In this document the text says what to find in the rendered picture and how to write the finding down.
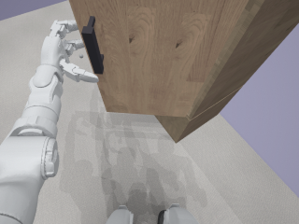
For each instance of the cupboard door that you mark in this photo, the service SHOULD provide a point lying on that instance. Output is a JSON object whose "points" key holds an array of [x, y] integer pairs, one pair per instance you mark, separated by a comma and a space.
{"points": [[157, 53]]}

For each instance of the handle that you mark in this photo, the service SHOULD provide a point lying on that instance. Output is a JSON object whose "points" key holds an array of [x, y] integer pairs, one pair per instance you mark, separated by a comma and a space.
{"points": [[92, 47]]}

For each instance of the right robot foot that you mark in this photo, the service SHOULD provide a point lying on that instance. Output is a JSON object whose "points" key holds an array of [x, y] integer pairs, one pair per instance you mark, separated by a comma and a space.
{"points": [[161, 217]]}

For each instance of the left robot forearm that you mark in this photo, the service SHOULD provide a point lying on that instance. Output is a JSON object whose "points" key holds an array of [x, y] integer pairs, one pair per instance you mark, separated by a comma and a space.
{"points": [[42, 110]]}

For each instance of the right robot shin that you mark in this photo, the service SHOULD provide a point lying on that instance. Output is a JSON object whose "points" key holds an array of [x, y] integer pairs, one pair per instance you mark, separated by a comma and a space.
{"points": [[173, 205]]}

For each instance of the left robot hand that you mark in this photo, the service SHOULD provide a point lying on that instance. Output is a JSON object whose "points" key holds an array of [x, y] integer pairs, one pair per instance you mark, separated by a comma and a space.
{"points": [[54, 50]]}

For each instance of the robot left upper arm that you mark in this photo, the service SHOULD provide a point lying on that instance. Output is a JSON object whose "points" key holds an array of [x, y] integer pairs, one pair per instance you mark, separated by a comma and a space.
{"points": [[25, 163]]}

